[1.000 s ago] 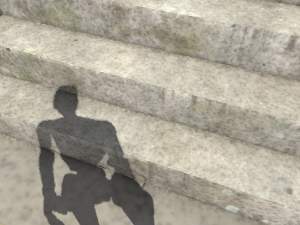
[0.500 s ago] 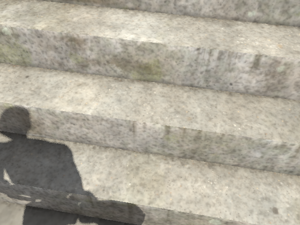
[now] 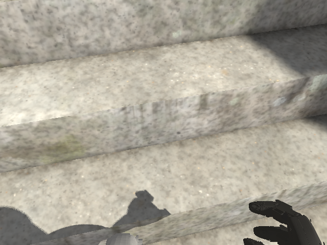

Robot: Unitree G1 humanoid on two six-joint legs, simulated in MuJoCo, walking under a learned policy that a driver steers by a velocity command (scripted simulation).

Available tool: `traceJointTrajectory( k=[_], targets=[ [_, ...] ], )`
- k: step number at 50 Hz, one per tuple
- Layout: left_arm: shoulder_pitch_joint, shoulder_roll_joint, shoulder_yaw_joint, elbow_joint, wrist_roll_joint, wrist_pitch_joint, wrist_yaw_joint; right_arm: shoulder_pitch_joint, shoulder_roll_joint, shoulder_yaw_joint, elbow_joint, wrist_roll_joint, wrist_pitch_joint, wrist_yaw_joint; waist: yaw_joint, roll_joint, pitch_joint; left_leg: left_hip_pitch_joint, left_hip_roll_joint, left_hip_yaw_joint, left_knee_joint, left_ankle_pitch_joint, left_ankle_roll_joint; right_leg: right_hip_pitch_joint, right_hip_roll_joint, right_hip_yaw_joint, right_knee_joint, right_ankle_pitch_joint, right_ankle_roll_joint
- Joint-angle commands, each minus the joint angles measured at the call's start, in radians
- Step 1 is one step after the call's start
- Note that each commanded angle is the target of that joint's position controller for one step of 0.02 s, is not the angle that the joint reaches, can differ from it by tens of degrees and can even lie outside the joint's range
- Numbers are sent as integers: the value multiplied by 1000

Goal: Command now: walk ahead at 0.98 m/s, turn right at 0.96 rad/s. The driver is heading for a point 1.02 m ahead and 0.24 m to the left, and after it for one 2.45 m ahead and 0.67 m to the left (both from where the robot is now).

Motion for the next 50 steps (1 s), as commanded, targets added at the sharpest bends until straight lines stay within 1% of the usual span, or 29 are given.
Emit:
traceJointTrajectory(
  k=[1, 3, 5, 6, 7, 8, 9, 10, 11, 13, 15, 19, 22, 25, 30, 33, 35, 36, 38, 39, 40, 42, 43, 44, 45, 46, 47, 49, 50],
  targets=[
    [257, 152, 35, 32, 8, -20, 22, -381, 1, 24, -257, -42, -22, -12, 74, -29, 100, -615, -43, -62, 309, -368, 77, 347, -370, 389, 32, 709, -129],
    [343, 143, 38, 59, 15, -14, 47, -534, 34, 54, -360, -32, -29, -1, 115, -24, 85, -578, -69, 24, 41, -481, 68, 374, -349, 357, -82, 839, -109],
    [-86, 172, 42, -85, -26, 18, 62, -244, 30, 77, -333, -9, -5, 6, -135, 85, -57, 361, -112, 90, -613, -224, 86, -170, -286, 143, -262, 1255, -57],
    [-92, 202, 57, -112, -77, -4, 39, -36, -40, 24, -244, 23, 12, -16, -189, -35, -206, 836, -178, 97, -656, -143, 75, -290, -287, 143, -124, 1808, -64],
    [-191, 298, 91, -106, -83, -46, 20, 373, -129, -54, -140, 44, 26, -36, -427, -143, -406, 1153, -148, -11, -687, -38, 111, -295, -374, 181, 180, 2120, -45],
    [-316, 267, 100, -128, -83, -92, -8, 618, -276, -120, -19, 12, 28, -40, -530, 64, -519, 1265, -109, -177, -970, -133, 138, -282, -239, 162, 588, 1671, -13],
    [-257, 40, 56, -191, -84, -100, -44, 553, -387, -144, 48, 11, 17, -49, -341, 613, -531, 1310, 216, -843, -1458, 182, 217, -524, 52, 168, 1033, 245, 66],
    [-37, 12, 16, -203, -12, -94, -50, 315, -312, -150, 2, 68, 22, -36, -121, 519, -669, 1323, 271, -1047, -1510, -18, 230, -514, -26, 235, 1230, 226, 51],
    [-138, 21, 8, -197, 27, -77, -57, 224, -166, -130, 36, 103, 43, -39, -112, 425, -535, 1149, 151, -874, -1443, -149, 208, -520, -55, 99, 1263, 317, 54],
    [-231, -95, -26, -257, 74, -44, -56, 184, 24, -74, 156, 78, 33, -39, -39, 107, -130, 789, 67, -603, -1440, -210, 220, -741, -77, 55, 1490, 296, 55],
    [-344, -179, -68, -330, 58, -1, -55, 299, 79, -67, 291, 57, 10, -11, -24, -11, 22, 696, 22, -418, -1507, -110, 198, -894, -83, 32, 1608, 162, 56],
    [-503, -163, -99, -463, 63, 7, -27, 327, 8, -86, 329, 69, -43, 36, 8, -8, 75, 697, -5, -272, -1675, 57, 190, -1057, -261, -113, 1492, 52, 64],
    [-490, -118, -97, -439, 35, 11, -45, 302, -61, -95, 261, 62, -53, 2, -2, 30, -30, 512, -33, -171, -1757, 297, 272, -677, -277, -249, 1200, 248, 108],
    [-571, -122, -77, -473, 51, 14, -41, 413, -149, -145, 222, 44, -59, -19, -82, 60, -67, 930, 70, -357, -1741, 395, 320, -971, -329, -185, 1326, 114, 113],
    [-866, -158, -105, -597, 15, -33, -74, 599, -92, -174, 193, 22, -11, -58, -225, 111, -45, 1266, 65, -350, -1653, 800, 252, -987, -297, -178, 795, -383, 109],
    [-334, -10, -19, -417, -75, -54, -34, 287, -232, -221, 60, 46, -17, -18, 82, 54, -316, 1036, -92, -260, -1115, 1207, 143, -19, -265, -243, -194, 472, 139],
    [-285, 37, -3, -259, -13, -16, -16, 369, -28, -192, 28, 90, -31, 3, -106, -259, -71, 176, -230, -105, -510, -8, 80, 490, -425, -190, -4, 1477, 226],
    [-93, 101, 24, -223, 36, 5, -9, 358, -19, -175, -30, 105, -40, -8, -21, -319, -356, -82, -216, -62, -35, -184, 52, 800, -708, -53, 330, 2332, 152],
    [-100, 83, 28, -183, 102, 22, 8, 36, -10, -141, -96, 98, -32, -41, 76, -232, -391, -275, -215, 2, 442, -69, 25, 734, -693, 35, 178, 1587, -76],
    [146, 119, 0, -1, 27, 89, -94, 245, 30, -85, -60, 127, -44, 72, -6, -485, -291, -458, -249, -121, 743, -271, 136, 736, -839, 147, 170, 1931, -311],
    [276, 40, -24, 121, 72, 115, -133, 70, -3, -104, -75, 124, -41, 98, 41, -149, -61, -700, -269, -108, 819, -388, 227, 725, -811, 82, 117, 1947, -277],
    [171, -37, -52, 228, 80, 124, -159, 5, 37, -55, -207, 89, 22, 103, -125, -15, -13, -683, -204, -120, 480, -463, 307, 495, -734, -29, 26, 1654, -172],
    [248, -46, -64, 245, 76, 122, -135, -134, -34, -54, -298, 39, 54, 105, -109, -6, -197, -635, -243, -62, 185, -464, 293, 603, -591, -86, 105, 1627, -103],
    [-44, -37, -63, 164, 78, 108, -113, 42, -15, -29, -249, 35, 99, 102, -272, -57, -303, -309, -168, -53, -184, -247, 247, 403, -535, -183, 20, 1492, -29],
    [-201, -31, -26, 48, 7, 21, -9, -142, 21, -15, -206, 14, 84, 57, -132, -147, -43, 0, -195, 161, -216, -88, 109, 72, -444, -384, -220, 1165, 107],
    [-310, 34, -34, 16, -29, -20, 31, -121, 13, -6, -246, 5, 101, 27, -222, -147, -65, 343, -189, 152, -528, -48, 97, -179, -371, -442, -244, 1258, 128],
    [-275, 148, -8, -23, -59, -38, 48, 9, -63, -18, -202, 49, 118, 8, -230, -114, -193, 649, -270, 178, -800, 0, 56, -203, -358, -389, -130, 1460, 56],
    [-280, 276, 26, -119, -29, -62, 18, 298, -111, -42, -86, 42, 170, -20, -286, -175, -386, 939, -337, 119, -891, -63, 74, -119, -467, -364, 290, 1879, 36],
    [-289, 202, 25, -184, -2, -66, -20, 312, -208, -89, -62, 34, 150, -10, -311, 170, -400, 1207, -180, -217, -1148, 367, 283, -487, -297, -303, 874, 633, 108]
  ],
)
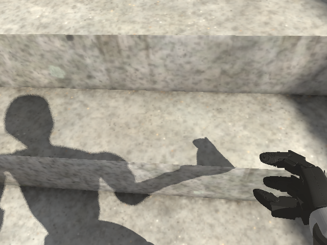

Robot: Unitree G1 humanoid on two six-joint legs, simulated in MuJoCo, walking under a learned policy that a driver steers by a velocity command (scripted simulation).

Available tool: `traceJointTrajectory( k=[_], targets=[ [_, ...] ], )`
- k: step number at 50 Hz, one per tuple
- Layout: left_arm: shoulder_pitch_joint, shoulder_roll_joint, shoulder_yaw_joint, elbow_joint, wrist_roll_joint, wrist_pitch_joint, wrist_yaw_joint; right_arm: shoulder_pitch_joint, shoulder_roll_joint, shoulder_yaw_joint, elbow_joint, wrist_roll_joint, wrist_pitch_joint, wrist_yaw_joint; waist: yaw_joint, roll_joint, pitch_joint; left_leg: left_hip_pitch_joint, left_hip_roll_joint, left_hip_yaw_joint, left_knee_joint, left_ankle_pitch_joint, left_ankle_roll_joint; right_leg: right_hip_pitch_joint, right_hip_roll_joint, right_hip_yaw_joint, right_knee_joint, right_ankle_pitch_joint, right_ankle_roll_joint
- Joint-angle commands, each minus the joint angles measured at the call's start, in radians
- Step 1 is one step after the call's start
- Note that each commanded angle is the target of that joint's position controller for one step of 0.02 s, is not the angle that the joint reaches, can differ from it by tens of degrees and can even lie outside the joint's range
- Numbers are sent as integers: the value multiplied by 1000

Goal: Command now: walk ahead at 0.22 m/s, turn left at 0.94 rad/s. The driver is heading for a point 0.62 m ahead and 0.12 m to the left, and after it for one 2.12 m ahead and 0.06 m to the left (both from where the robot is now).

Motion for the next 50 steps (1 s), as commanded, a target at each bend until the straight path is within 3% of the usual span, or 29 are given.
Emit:
traceJointTrajectory(
  k=[1, 2, 3, 4, 8, 10, 11, 12, 15, 21, 24, 25, 26, 27, 28, 29, 30, 32, 34, 36, 41, 42, 43, 44, 45, 47, 48, 49, 50],
  targets=[
    [-467, 97, 5, -404, 32, -82, -44, 395, -270, -115, 35, -22, 33, -56, -327, 311, -593, 1003, 316, -883, -780, 1014, 416, -653, 256, 216, 1473, -347, 59],
    [-503, 28, -7, -482, 56, -63, -27, 374, -274, -133, 63, -17, 12, -56, -270, 44, -496, 950, 360, -927, -818, 873, 420, -831, 250, 314, 1785, -374, 54],
    [-490, -53, -34, -526, 55, -38, -7, 370, -265, -129, 130, -3, -9, -50, -186, -42, -308, 827, 340, -897, -820, 718, 358, -940, 231, 340, 1827, -384, 54],
    [-353, 32, -27, -484, -19, 1, -54, 480, -23, -13, 228, -10, -66, 80, -208, -3, -15, 779, 344, -769, -732, 1094, 334, -1239, 290, 554, 1692, -510, 9],
    [-392, 40, -60, -657, 24, 70, 25, 131, -89, -30, 280, -28, -111, 121, 108, 33, -150, 356, 207, -360, -920, 887, 205, -920, 192, 329, 1285, -694, 10],
    [-304, 15, -69, -576, 14, 77, 5, 213, -154, -48, 289, -62, -133, 112, 70, 48, -179, 334, 238, -450, -995, 805, 204, -879, 234, 300, 1656, -613, 58],
    [-380, 11, -72, -593, 12, 85, 8, 334, -111, -29, 303, -88, -133, 111, 28, -71, -118, 389, 247, -507, -945, 678, 178, -1011, 194, 355, 1670, -501, 78],
    [-427, -45, -88, -624, 31, 86, 2, 460, -100, -18, 334, -87, -134, 97, 16, -39, -115, 521, 232, -532, -897, 702, 172, -1111, 202, 354, 1682, -482, 69],
    [-519, -44, -76, -638, 23, 81, 11, 529, -80, -8, 287, -32, -161, 64, -44, 54, -130, 633, 256, -605, -900, 622, 180, -1134, 180, 357, 1604, -545, 96],
    [-725, -63, -58, -747, 33, 62, 54, 680, -131, -15, 235, -3, -192, 8, -133, 194, -156, 700, 317, -848, -842, 857, 175, -1129, 210, 353, 1571, -837, 152],
    [-703, -78, -58, -755, 21, 66, 42, 514, -236, -48, 153, 27, -194, -10, -40, 136, -184, 580, 370, -903, -965, 811, 98, -871, 170, 351, 982, -991, 117],
    [-725, -74, -55, -747, 12, 89, -13, 403, -303, -78, 129, 68, -171, 11, 14, 138, -153, 282, 313, -827, -1145, 636, 131, -563, 254, 142, 709, -1303, 93],
    [-554, -69, -23, -666, -50, 76, -37, 350, -284, -78, 115, 5, -150, 27, 32, 205, -189, 190, 301, -858, -1163, 643, 88, -271, 247, 221, 604, -843, 51],
    [-464, 58, 21, -661, -29, 46, -24, 328, -166, -61, 74, -57, -135, 53, 74, -120, -245, -2, 119, -721, -949, 383, -25, -79, 162, 598, 401, -638, -90],
    [-389, 148, 45, -574, 16, 39, -38, 556, -29, -39, 60, -79, -116, 57, -46, -544, -476, -153, -70, -536, -522, 98, -172, 208, -212, 1152, 196, -127, -392],
    [-304, 117, 34, -564, 38, 20, -47, 607, -42, -41, 131, -5, -120, 39, -8, -372, -504, -91, -45, -619, 42, 177, -216, 123, -302, 1204, 209, 139, -411],
    [-386, 64, 8, -540, 63, 6, -62, 569, -53, -58, 125, 30, -121, 30, -56, -339, -356, -187, -40, -572, 270, 221, -218, -51, -290, 1005, 193, -11, -319],
    [-511, -89, -48, -460, 33, -12, -25, 566, -62, -29, 137, 14, -97, 24, -122, -208, -127, -163, 139, -361, 329, 508, -147, -393, -192, 694, 263, -967, -145],
    [-489, -153, -65, -457, -4, 5, 7, 522, -18, -4, 199, 6, -127, 75, -99, 4, -93, -33, 160, -240, 303, 461, -156, -526, -172, 494, 271, -926, -67],
    [-430, -148, -65, -442, 15, -5, 23, 487, -31, -12, 242, 44, -134, 117, -83, -23, -80, 32, 169, -195, 311, 614, -106, -592, -110, 336, 306, -911, -26],
    [-507, -15, -36, -549, 16, -24, 30, 573, -164, -72, 329, -38, -142, 134, -113, -55, -92, 346, 135, -42, -3, 476, -60, -683, -60, 113, 361, -864, 23],
    [-533, -63, -3, -474, 79, -20, 51, 368, -114, -71, 175, 34, -51, 72, -157, 1, -13, 337, 200, -44, -421, 354, -42, -571, -186, 266, 366, -883, -14],
    [-417, -75, -3, -469, 78, 8, 77, 302, -87, -55, 165, 48, -26, 54, -64, 4, -25, 412, 176, 74, -625, 340, -51, -506, -142, 184, 411, -925, -20],
    [-398, -74, 7, -468, 78, 30, 102, 358, -63, -52, 190, 70, -17, 51, -54, -129, -67, 569, 240, 41, -744, 445, -31, -494, -132, 180, 485, -892, -51],
    [-397, -110, 3, -477, 72, 53, 118, 457, -52, -50, 232, 79, -16, 47, -67, -111, -96, 735, 279, 8, -900, 599, -13, -539, -91, 146, 654, -846, -71],
    [-424, -200, -24, -506, 32, 73, 122, 582, -40, -46, 295, 38, -34, 58, -145, 210, -94, 889, 261, -7, -1044, 939, 10, -687, 67, 40, 1246, -935, -64],
    [-422, -278, -42, -523, 13, 102, 95, 507, -44, -23, 275, -14, -44, 73, -59, 235, -52, 787, 240, -79, -923, 792, -37, -770, 116, 73, 1614, -788, -57],
    [-404, -331, -56, -577, -44, 109, 80, 386, -93, -4, 203, -70, -46, 88, 38, 269, -12, 740, 278, -134, -596, 1378, -120, -972, 149, 152, 1836, -761, -23],
    [-385, -319, -60, -596, -43, 76, 96, 483, -153, -35, 198, -79, -40, 68, 5, 165, -153, 855, 373, -204, -584, 1258, -135, -1100, 170, 199, 1964, -567, 15]
  ],
)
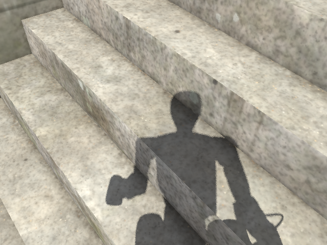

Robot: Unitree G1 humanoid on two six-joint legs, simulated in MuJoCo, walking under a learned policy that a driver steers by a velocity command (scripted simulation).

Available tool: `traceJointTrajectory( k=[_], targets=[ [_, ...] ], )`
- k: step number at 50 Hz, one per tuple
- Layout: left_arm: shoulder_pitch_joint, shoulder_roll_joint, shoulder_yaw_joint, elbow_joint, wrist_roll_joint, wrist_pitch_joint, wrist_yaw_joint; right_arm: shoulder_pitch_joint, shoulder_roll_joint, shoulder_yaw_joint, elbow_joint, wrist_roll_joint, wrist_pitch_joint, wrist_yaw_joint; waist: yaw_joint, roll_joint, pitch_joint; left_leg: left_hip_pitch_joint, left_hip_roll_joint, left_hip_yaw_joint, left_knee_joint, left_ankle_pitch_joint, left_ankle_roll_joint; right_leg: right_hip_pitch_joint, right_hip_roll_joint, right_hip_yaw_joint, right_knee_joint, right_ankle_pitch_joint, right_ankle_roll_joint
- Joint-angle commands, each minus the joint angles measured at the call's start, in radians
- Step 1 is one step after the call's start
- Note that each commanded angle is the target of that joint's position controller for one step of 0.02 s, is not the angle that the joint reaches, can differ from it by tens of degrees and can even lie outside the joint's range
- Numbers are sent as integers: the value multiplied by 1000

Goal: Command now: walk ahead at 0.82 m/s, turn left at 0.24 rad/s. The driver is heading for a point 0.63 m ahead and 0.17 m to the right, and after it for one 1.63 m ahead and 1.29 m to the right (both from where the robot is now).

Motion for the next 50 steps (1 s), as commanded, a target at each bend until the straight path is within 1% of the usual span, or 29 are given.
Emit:
traceJointTrajectory(
  k=[1, 2, 3, 5, 10, 13, 17, 20, 23, 25, 26, 27, 28, 29, 31, 32, 33, 35, 37, 39, 42, 43, 44, 45, 46, 47, 48, 49, 50],
  targets=[
    [-93, -157, -64, -161, 2, -29, 19, 142, -211, -53, -41, -32, 2, -40, -45, 141, -219, 296, 373, -469, -140, 125, -74, -495, 69, 62, 589, 297, 101],
    [-210, -92, -56, -181, 42, -38, 20, 80, -158, -41, -57, 8, -27, -59, -78, 52, -99, 222, 388, -640, -323, -351, -71, -606, 43, 61, 577, 410, 129],
    [-282, -34, -40, -151, 51, -41, -11, 39, -71, -11, -35, 20, -61, -74, -88, -22, 31, 144, 374, -724, -381, -352, -42, -655, 43, 92, 634, 512, 117],
    [-259, 21, -35, -127, 39, -24, -58, 98, -41, -4, 34, 17, -105, -82, -62, -55, 125, 122, 357, -724, -400, -373, -6, -606, -11, 111, 507, 528, 81],
    [-301, -95, -74, -102, -12, 3, -62, 177, 20, 5, 163, -3, -112, -63, -69, -86, 251, 41, 263, -548, -396, -376, 36, -644, 45, 77, 543, 348, 15],
    [-314, -146, -98, -121, -25, 4, -53, 213, 43, 15, 207, 1, -109, -61, -58, -91, 232, 32, 221, -449, -382, -316, 13, -660, 59, 61, 533, 314, -8],
    [-450, -167, -121, -180, -24, -3, -64, 276, 38, 14, 281, 17, -102, -99, -71, -82, 201, 25, 205, -394, -547, -178, 28, -510, 20, -5, 213, 310, -17],
    [-402, -123, -110, -156, -21, 0, -60, 380, 4, 0, 318, 33, -100, -111, -66, -47, 138, 284, 226, -313, -545, 303, 70, -465, 20, -25, 19, 95, -38],
    [-190, -90, -91, -51, -30, 0, -76, 263, -20, -6, 261, 73, -84, -110, 44, -17, -77, 217, 168, -13, -370, 1320, 41, 86, 126, -144, -284, -32, -105],
    [-170, -14, -63, -21, -34, -5, -88, 225, -146, -42, 204, 79, -92, -114, 63, 123, -148, 139, 223, -30, -230, 1983, 107, 398, 231, -206, -503, -179, -87],
    [-42, 40, -39, 19, -29, -13, -90, 185, -198, -56, 180, 87, -99, -102, 149, 193, -185, 135, 229, -22, 1, 2159, 130, 538, 251, -160, -654, -166, -98],
    [126, 136, -11, 80, 8, -27, -84, 121, -184, -57, 142, 82, -106, -105, 221, 114, -218, -50, 187, -62, 367, 1907, 120, 699, 143, 231, -878, -356, -168],
    [240, 208, 12, 160, 9, -36, -68, -109, -75, -47, 48, 68, -119, -65, 268, -231, -79, -451, -90, -147, 759, 843, 83, 715, 21, 783, -1373, -452, -246],
    [48, 180, 14, 161, 23, -42, -53, -177, -2, -43, -39, 6, -124, -45, 115, -238, 32, -616, -173, -379, 961, 378, 75, 609, -77, 1077, -1604, -381, -230],
    [-35, 20, -16, 200, 3, -64, -71, -77, 97, -6, -61, -15, -110, -19, -31, -45, 114, -674, -129, -318, 1220, 301, 55, 422, -121, 851, -1475, -247, -235],
    [-40, -47, -34, 229, -3, -75, -72, -50, 146, 7, -75, 0, -93, -32, -90, -13, 158, -693, -111, -303, 1255, 238, 34, 331, -117, 689, -1442, -117, -194],
    [-10, -88, -42, 273, 27, -98, -76, -28, 176, 19, -80, 2, -71, -39, -125, -31, 137, -690, -105, -304, 1309, 157, 17, 295, -102, 586, -1468, -29, -168],
    [68, -8, -15, 324, 37, -132, -81, -64, 132, 8, -101, 12, -38, -45, -119, -28, 161, -814, -73, -291, 1374, 87, 10, 374, -115, 497, -1563, -21, -140],
    [77, 35, -6, 332, 13, -142, -88, -198, 94, 9, -163, 31, -41, -43, -99, -15, 225, -921, -41, -249, 1274, 84, -2, 416, -86, 388, -1653, 30, -107],
    [77, 32, -17, 300, -21, -144, -78, -259, 27, 6, -205, 29, -37, -35, -112, 9, 247, -769, 49, -102, 916, 120, -36, 374, -25, 273, -1751, 203, -134],
    [117, 108, -4, 225, -32, -166, -43, -334, 21, 2, -239, 52, -38, 6, -38, -2, 120, -417, 77, -6, 477, 255, -25, 503, -38, 261, -1929, 762, -172],
    [129, 136, 9, 216, -8, -173, -47, -295, 41, -4, -190, 56, -35, 8, -20, -23, 24, -312, 16, 29, 418, 297, -17, 637, -27, 223, -1902, 926, -158],
    [116, 184, 23, 190, 5, -182, -42, -250, 59, 1, -184, 53, -46, 16, -43, -59, -20, -223, -21, 32, 262, 312, 0, 747, -22, 202, -1828, 1188, -137],
    [128, 212, 36, 176, 5, -171, -37, -107, 40, -19, -133, 51, -54, 19, -100, -150, -145, -90, -79, 47, 221, 327, 12, 876, -25, 191, -1643, 1574, -136],
    [90, 242, 49, 149, 1, -166, -48, -45, -13, -49, -147, 72, -62, -1, -181, -261, -202, -9, -61, 17, 79, 381, 17, 946, -21, 225, -1475, 1825, -136],
    [38, 244, 61, 117, 5, -170, -69, -12, -53, -75, -152, 72, -73, -30, -225, -303, -213, 79, -54, 19, -70, 381, -5, 953, -20, 259, -1316, 1841, -126],
    [-54, 193, 58, 82, -21, -174, -83, 104, -79, -90, -119, 44, -85, -52, -304, -253, -225, 239, -30, 41, -338, 624, -28, 892, 28, 250, -1064, 1760, -93],
    [-92, 129, 48, 36, -30, -171, -91, 159, -110, -106, -63, 13, -88, -65, -300, -187, -225, 418, 47, 6, -353, 612, -34, 649, 118, 225, -703, 1187, -59],
    [-217, -25, 14, -31, -21, -175, -88, 192, -81, -100, -6, 5, -106, -46, -300, -20, -84, 461, 175, -115, -412, 959, -17, 347, 230, 164, -354, 422, -45]
  ],
)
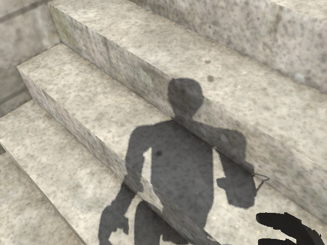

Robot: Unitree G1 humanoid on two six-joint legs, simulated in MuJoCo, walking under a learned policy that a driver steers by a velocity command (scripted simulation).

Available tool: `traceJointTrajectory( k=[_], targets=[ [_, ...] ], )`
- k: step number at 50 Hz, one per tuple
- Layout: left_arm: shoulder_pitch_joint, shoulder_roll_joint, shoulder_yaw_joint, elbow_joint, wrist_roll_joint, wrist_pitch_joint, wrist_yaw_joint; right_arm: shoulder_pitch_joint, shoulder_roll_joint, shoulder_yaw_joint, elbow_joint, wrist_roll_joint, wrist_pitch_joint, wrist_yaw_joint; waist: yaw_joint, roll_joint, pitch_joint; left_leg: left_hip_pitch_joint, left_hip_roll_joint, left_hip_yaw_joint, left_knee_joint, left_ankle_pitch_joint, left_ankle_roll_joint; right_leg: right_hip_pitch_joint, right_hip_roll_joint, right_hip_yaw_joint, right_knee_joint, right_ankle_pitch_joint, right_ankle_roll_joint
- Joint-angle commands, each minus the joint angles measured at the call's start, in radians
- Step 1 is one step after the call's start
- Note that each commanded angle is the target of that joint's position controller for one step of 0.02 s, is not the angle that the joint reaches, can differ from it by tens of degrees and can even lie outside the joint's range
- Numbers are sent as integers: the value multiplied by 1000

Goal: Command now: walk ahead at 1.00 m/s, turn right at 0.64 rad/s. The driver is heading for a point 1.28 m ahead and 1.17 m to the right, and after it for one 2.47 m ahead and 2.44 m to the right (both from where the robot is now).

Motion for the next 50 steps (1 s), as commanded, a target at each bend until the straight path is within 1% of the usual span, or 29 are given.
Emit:
traceJointTrajectory(
  k=[1, 3, 5, 6, 9, 11, 12, 13, 14, 16, 17, 18, 21, 22, 24, 26, 28, 29, 30, 31, 32, 33, 34, 35, 36, 37, 39, 44, 50],
  targets=[
    [-336, -143, -34, -303, -51, -34, 11, 347, -155, -76, 150, -102, -25, -1, -73, 153, -123, 790, 307, -216, 213, 1287, 10, -842, 53, -11, 1106, -293, 17],
    [-323, -65, -33, -306, -33, -4, 33, 365, -127, -73, 183, -123, -5, -19, -76, 16, -302, 802, 405, -306, 86, 477, 190, -1055, 26, -42, 1525, -325, 19],
    [-451, -120, -70, -408, 17, 49, 43, 335, -100, -54, 248, -95, -42, -21, -3, 81, -105, 502, 428, -325, -170, -384, 165, -1255, -35, 40, 1855, -459, -25],
    [-513, -144, -83, -449, 35, 84, 44, 312, -76, -43, 275, -61, -73, -18, 42, 91, 20, 325, 455, -297, -250, -420, 138, -1326, -54, 91, 1971, -499, -50],
    [-600, -30, -75, -492, 10, 130, 28, 68, -122, -23, 249, -56, -93, -8, 179, -87, 131, -148, 313, 71, -454, -118, 28, -967, -55, -27, 1473, -324, -48],
    [-488, 14, -64, -406, 12, 151, 7, -35, -162, -21, 231, -14, -88, -35, 227, -64, 41, -228, 149, 345, -434, 820, -10, -493, 0, -196, 1075, -193, -66],
    [-383, 55, -49, -326, 31, 145, -6, -48, -252, -43, 206, 31, -98, -47, 244, -49, -88, -131, 139, 336, -309, 1353, -1, -337, 67, -254, 894, -153, -44],
    [-255, 79, -40, -319, 21, 142, 19, -21, -418, -85, 185, 69, -119, -47, 272, 30, -197, 62, 207, 266, -156, 1742, 48, -277, 55, -300, 701, -274, 0],
    [-158, 95, -36, -345, 10, 148, 46, 39, -477, -122, 177, 86, -111, -38, 274, 143, -313, 272, 293, 174, 103, 1950, 89, -280, 77, -197, 564, -570, -6],
    [-207, 219, 11, -297, -29, 139, 54, 77, -385, -121, 67, 76, -85, -2, 168, -92, -440, 31, 133, 69, 708, 1103, 52, -17, 114, 96, 143, -361, -103],
    [-445, 267, 38, -327, -2, 157, 63, 73, -261, -98, 17, 16, -66, 30, 43, -406, -390, -163, -77, 22, 1095, 66, 0, -95, 25, 403, -219, -416, -209],
    [-487, 163, 20, -316, 29, 154, 60, -3, -151, -54, -40, -52, -66, 64, 36, -327, -335, -406, -159, -123, 1551, -101, -24, -109, -12, 508, -228, -434, -286],
    [-79, 159, 27, -29, 46, 87, 54, -164, 68, 50, -178, -101, -87, 12, 53, -49, -6, -795, -64, -218, 1729, -353, -14, -162, 3, 359, -186, -199, -172],
    [-131, 138, 24, -35, 50, 65, 46, -102, 59, 58, -174, -89, -89, 2, -19, 6, 24, -829, -41, -257, 1627, -434, -14, -131, -21, 320, -243, -113, -136],
    [-177, 103, -2, 0, 30, 24, 18, -238, 36, 75, -208, -85, -86, -21, -13, 74, 123, -722, -32, -106, 1286, -702, 8, -245, 38, 53, -520, 174, -65],
    [-128, 160, 22, 31, 61, -2, -3, -184, 30, 55, -226, -81, -47, -31, -32, -103, 3, -822, -58, -40, 1775, -696, -6, -134, -104, 162, -574, 560, -185],
    [-125, 197, 51, 56, 38, -10, -31, -281, 58, 76, -334, -82, -17, -51, -60, -85, 57, -863, 35, -95, 1461, -737, 20, -170, -140, 201, -693, 259, -169],
    [-177, 217, 57, 25, 33, 1, -27, -287, 5, 73, -327, -67, 1, -42, -50, -15, 30, -566, 27, 39, 1149, -633, -3, -309, -133, 157, -883, 330, -189],
    [-283, 246, 71, -32, -1, -6, -12, -231, 33, 83, -352, -11, 14, -45, -107, -102, -76, -12, 22, -13, 945, -641, 33, -608, -224, 255, -996, 562, -193],
    [-285, 289, 78, -62, -34, -36, -23, 19, -85, 13, -246, 8, 23, -61, -197, -46, -262, 303, -81, 27, 993, -642, 5, -530, -219, 214, -772, 1194, -165],
    [-329, 346, 113, -57, -26, -64, -52, 319, -156, -50, -154, 20, 37, -83, -343, -64, -467, 448, -87, -33, 903, -647, 9, -372, -236, 187, -390, 1711, -122],
    [-398, 282, 102, -99, -32, -67, -82, 413, -295, -95, -98, -9, 33, -89, -379, 185, -522, 415, 31, -403, 463, -1042, 59, -388, -87, 141, 50, 1487, -67],
    [-383, 105, 65, -156, 32, -51, -106, 299, -367, -114, -55, 3, 38, -86, -258, 622, -507, 348, 231, -942, -13, -1396, 125, -587, 158, 88, 527, 277, -22],
    [-373, 30, 48, -224, 115, -38, -101, 29, -263, -93, -120, 27, 50, -73, -115, 501, -449, 181, 260, -1153, -133, -1535, 98, -711, 138, 197, 983, 149, -3],
    [-381, -13, 25, -262, 140, -22, -99, -123, -156, -59, -95, 27, 53, -65, -11, 332, -314, 17, 268, -1019, -48, -1436, 84, -776, 89, 133, 1169, 206, -13],
    [-352, -51, -6, -269, 138, -3, -90, -122, -29, -23, -7, 17, 43, -58, 65, 156, -168, -120, 259, -835, 61, -1285, 76, -835, 45, 92, 1229, 218, -31],
    [-321, -83, -42, -269, 82, 38, -62, 15, 65, 0, 178, -25, 17, -52, 126, -38, -19, -255, 225, -471, 169, -951, 36, -875, 9, 86, 1258, 165, -36],
    [-425, -11, -35, -274, 18, 86, -42, 153, -87, -50, 279, -14, -73, -28, 61, -71, 65, -99, 303, -217, -88, -640, 58, -1050, -30, 70, 1219, 115, -35],
    [-705, -35, -29, -392, 10, 104, -23, 348, -165, -69, 357, -40, -103, -37, -16, -61, 111, 351, 390, 10, -309, -552, 41, -1411, -64, 35, 1438, -267, -51]
  ],
)
Next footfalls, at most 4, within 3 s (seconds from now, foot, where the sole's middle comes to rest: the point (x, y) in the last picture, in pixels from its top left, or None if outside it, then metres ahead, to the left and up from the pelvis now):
0.28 right None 0.24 -0.10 -0.50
0.50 right None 0.23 -0.08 -0.58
0.64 left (192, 177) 0.58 -0.02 -0.38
1.16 right None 0.49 -0.48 -0.17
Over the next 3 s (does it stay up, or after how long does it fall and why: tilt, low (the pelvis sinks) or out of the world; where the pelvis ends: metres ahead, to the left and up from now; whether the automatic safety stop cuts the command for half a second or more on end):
stays up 0.64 -0.99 1.02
